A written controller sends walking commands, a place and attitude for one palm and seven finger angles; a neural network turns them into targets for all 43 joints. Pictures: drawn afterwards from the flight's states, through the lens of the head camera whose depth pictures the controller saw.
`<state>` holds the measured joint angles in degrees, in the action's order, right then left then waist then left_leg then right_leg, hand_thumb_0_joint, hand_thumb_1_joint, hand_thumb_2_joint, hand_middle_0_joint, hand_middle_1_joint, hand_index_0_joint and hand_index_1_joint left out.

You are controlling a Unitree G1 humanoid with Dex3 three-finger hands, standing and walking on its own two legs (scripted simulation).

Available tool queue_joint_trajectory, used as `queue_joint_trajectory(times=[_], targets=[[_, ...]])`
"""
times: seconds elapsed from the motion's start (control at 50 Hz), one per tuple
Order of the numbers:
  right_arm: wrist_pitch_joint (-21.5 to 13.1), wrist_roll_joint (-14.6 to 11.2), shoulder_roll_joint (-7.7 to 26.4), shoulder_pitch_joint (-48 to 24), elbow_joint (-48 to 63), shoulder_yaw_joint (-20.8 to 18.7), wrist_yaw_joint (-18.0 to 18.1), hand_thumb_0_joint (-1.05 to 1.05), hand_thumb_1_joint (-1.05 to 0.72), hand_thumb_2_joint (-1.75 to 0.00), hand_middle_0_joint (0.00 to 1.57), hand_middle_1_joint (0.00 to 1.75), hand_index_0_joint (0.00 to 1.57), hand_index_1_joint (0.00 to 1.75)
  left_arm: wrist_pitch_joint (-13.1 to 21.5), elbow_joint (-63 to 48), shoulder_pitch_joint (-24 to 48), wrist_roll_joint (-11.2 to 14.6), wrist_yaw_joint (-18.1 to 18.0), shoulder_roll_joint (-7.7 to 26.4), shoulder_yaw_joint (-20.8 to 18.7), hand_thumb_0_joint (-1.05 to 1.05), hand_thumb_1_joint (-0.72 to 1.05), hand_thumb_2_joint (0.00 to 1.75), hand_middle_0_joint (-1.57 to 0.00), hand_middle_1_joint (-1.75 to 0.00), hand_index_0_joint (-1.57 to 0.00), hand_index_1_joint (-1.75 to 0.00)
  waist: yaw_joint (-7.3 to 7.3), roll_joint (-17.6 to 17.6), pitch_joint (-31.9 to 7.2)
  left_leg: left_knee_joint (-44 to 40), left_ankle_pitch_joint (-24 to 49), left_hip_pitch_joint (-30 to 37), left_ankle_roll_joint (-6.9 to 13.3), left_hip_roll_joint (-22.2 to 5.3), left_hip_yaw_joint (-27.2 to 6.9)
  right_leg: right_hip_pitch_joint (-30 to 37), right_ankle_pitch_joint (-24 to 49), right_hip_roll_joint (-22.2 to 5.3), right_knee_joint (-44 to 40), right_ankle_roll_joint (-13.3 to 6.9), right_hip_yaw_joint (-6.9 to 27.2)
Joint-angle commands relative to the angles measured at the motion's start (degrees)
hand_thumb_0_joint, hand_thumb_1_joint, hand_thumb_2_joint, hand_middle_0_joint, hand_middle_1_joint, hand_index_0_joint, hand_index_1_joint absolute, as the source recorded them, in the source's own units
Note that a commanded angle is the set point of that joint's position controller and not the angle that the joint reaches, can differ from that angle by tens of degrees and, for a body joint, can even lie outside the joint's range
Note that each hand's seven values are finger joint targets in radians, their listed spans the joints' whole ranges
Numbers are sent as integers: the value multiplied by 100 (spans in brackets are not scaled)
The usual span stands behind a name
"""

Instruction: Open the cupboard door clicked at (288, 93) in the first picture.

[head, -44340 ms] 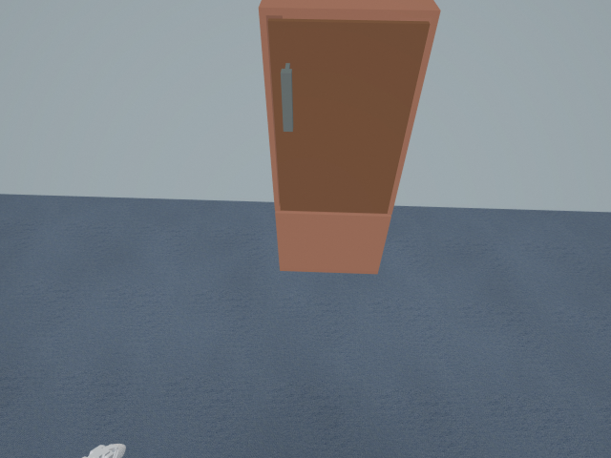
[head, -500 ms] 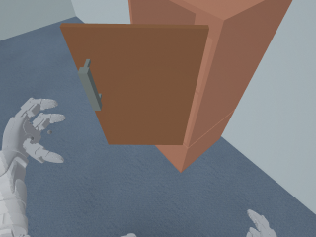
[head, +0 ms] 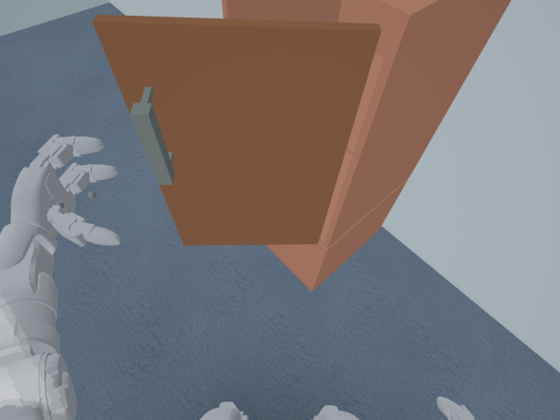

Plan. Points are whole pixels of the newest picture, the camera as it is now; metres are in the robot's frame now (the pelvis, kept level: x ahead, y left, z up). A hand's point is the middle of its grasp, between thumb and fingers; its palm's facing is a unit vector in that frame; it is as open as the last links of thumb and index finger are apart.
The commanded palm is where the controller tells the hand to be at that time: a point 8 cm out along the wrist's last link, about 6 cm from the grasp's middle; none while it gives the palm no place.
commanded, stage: move the hooked fingers beside the handle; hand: left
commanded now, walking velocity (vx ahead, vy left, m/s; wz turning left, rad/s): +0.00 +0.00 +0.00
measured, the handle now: (157, 138) +0.52 +0.20 +0.06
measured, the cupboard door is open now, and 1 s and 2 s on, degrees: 49 49 49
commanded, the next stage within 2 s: slide the fingers in behind the handle in 1.50 s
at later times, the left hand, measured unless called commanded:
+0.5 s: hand (104, 161) +0.46 +0.27 +0.08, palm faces +0.02 -1.00 +0.01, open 14.0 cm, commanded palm +0.44 +0.31 +0.07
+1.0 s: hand (108, 158) +0.48 +0.27 +0.06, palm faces +0.03 -1.00 +0.00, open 14.0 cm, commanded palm +0.45 +0.32 +0.07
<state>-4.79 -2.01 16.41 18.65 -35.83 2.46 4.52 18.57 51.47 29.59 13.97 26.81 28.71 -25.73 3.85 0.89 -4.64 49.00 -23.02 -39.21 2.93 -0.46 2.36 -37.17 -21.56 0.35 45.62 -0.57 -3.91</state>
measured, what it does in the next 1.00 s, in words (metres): stands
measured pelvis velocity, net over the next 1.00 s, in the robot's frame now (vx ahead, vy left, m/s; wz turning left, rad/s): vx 0.01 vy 0.00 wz -0.04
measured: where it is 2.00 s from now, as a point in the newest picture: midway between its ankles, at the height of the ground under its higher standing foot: outside the picture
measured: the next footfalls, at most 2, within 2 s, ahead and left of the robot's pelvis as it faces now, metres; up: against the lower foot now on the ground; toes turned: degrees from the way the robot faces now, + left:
none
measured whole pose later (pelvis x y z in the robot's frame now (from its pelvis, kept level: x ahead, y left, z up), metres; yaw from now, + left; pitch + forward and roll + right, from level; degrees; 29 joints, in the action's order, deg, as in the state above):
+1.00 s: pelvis +0.01 +0.00 -0.01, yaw -2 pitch +20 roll -4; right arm 4.6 -0.7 16.8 23.8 -34.1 2.6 2.3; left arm 19.1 66.4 43.5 8.5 26.9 38.6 -30.9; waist 8.3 0.9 -5.8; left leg 54.2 -25.7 -48.2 3.0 -2.5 2.6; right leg -45.8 -22.6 2.3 48.8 -0.6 -3.5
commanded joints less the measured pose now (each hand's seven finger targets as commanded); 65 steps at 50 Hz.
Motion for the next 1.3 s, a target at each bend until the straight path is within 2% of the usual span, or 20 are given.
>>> queue_joint_trajectory(times=[0.0,0.08,0.22,0.26,0.34,0.4,0.42,0.46,0.5,0.56,0.6,0.66,0.72,0.78,0.86,1.0,1.06,1.14,1.22,1.28], targets=[[-80,7,982,474,493,-380,80,0,-90,-90,20,30,20,30,369,-672,2311,23,-119,1843,-366,0,-50,30,-30,-120,-30,-120,60,295,-1765,-618,1745,1286,-159,-77,-507,407,1303,124,-359,-87,159],[27,44,984,606,508,-420,26,0,-90,-90,20,30,20,30,501,-836,2513,-120,-149,1943,-341,0,-50,30,-30,-120,-30,-120,48,762,-2261,-485,2351,1804,-227,-130,-567,204,1442,162,-262,-107,149],[218,48,1046,761,409,-411,24,0,-90,-90,20,30,20,30,513,-92,2873,-117,-45,2080,-407,0,-50,30,-30,-120,-30,-120,171,561,-2041,-409,2103,1446,-198,-147,-580,26,1313,194,-228,-106,127],[273,68,1048,838,390,-414,15,0,-90,-90,20,30,20,30,554,-247,3156,-178,-23,2149,-362,0,-50,30,-30,-120,-30,-120,176,819,-2285,-351,2374,1691,-228,-163,-629,-79,1347,214,-178,-116,129],[366,91,1064,934,351,-416,-1,0,-90,-90,20,30,20,30,579,-135,3345,-187,-61,2138,-317,0,-50,30,-30,-120,-30,-120,263,696,-2278,-264,2566,1721,-241,-197,-687,-247,1365,246,-131,-119,89],[432,107,1061,997,330,-444,-23,0,-90,-90,20,30,20,30,606,-237,3428,-204,-118,2196,-394,0,-50,30,-30,-120,-30,-120,225,870,-2607,-214,2842,1939,-282,-219,-697,-231,1474,246,-107,-96,99],[446,110,1046,1001,332,-431,-40,0,-90,-90,20,30,20,30,575,-150,3367,-201,-122,2097,-328,0,-50,30,-30,-120,-30,-120,228,933,-2562,-208,2841,1929,-290,-216,-688,-259,1466,248,-113,-94,95],[516,110,1078,1073,328,-424,-41,0,-90,-90,20,30,20,30,549,10,3359,-254,-150,2422,-554,0,-50,30,-30,-120,-30,-120,199,742,-2543,-179,2955,1756,-273,-221,-675,-159,1587,268,-74,-92,102],[565,105,1059,1067,326,-400,-55,0,-90,-90,20,30,20,30,442,291,3513,-318,-183,2178,-308,0,-50,30,-30,-120,-30,-120,332,658,-2199,-205,2478,1481,-221,-200,-625,-301,1410,257,-117,-71,96],[625,116,1128,1141,363,-385,-36,0,-90,-90,20,30,20,30,433,429,3786,-454,-244,2718,-574,0,-50,30,-30,-120,-30,-120,334,598,-2180,-188,2158,1182,-169,-173,-594,-197,1351,262,-88,-84,144],[643,117,1115,1141,370,-350,-31,0,-90,-90,20,30,20,30,449,558,3972,-505,-269,2714,-493,0,-50,30,-30,-120,-30,-120,418,581,-2149,-150,1930,1029,-138,-161,-565,-217,1276,257,-94,-71,179],[654,156,1149,1235,360,-365,-30,0,-90,-90,20,30,20,30,632,298,4271,-542,-237,3121,-729,0,-50,30,-30,-120,-30,-120,375,929,-2711,-8,2308,1265,-159,-167,-569,-90,1538,280,17,-92,239],[678,172,1101,1261,320,-367,-75,0,-90,-90,20,30,20,30,647,354,4096,-494,-148,2780,-542,0,-50,30,-30,-120,-30,-120,395,1195,-2869,69,2654,1610,-208,-203,-595,-297,1607,294,27,-88,194],[750,151,1126,1311,361,-390,-90,0,-90,-90,20,30,20,30,456,639,3623,-380,-3,2667,-538,0,-50,30,-30,-120,-30,-120,366,692,-2752,48,2671,1326,-144,-206,-543,-73,1795,312,-3,-57,179],[813,129,1129,1299,492,-402,-91,0,-90,-90,20,30,20,30,292,565,3338,-367,82,2900,-719,0,-50,30,-30,-120,-30,-120,250,699,-2642,16,2629,1016,-83,-156,-427,185,2038,303,-13,-54,229],[789,147,1083,1238,475,-442,-109,0,-90,-90,20,30,20,30,752,-236,3779,-361,-141,2997,-855,0,-50,30,-30,-120,-30,-120,314,1039,-2813,30,2686,1417,-126,-177,-502,59,1879,343,4,-81,227],[795,126,1088,1226,358,-408,-93,0,-90,-90,20,30,20,30,685,104,3882,-364,-61,2755,-594,0,-50,30,-30,-120,-30,-120,451,1032,-2526,30,2530,1445,-127,-204,-529,-221,1681,350,-43,-76,206],[811,103,1095,1205,391,-377,-67,0,-90,-90,20,30,20,30,406,515,3615,-343,105,2401,-279,0,-50,30,-30,-120,-30,-120,456,927,-2230,-28,2326,1328,-115,-192,-539,-377,1508,327,-88,-98,155],[797,105,1115,1183,413,-356,-59,0,-90,-90,20,30,20,30,347,598,3820,-352,20,2498,-302,0,-50,30,-30,-120,-30,-120,485,714,-2157,-20,2050,1043,-104,-173,-557,-381,1381,302,-69,-76,169],[767,135,1115,1191,420,-366,-71,0,-90,-90,20,30,20,30,543,339,4122,-370,-125,2690,-472,0,-50,30,-30,-120,-30,-120,471,813,-2513,64,2165,1228,-138,-179,-593,-404,1384,311,26,-79,182]])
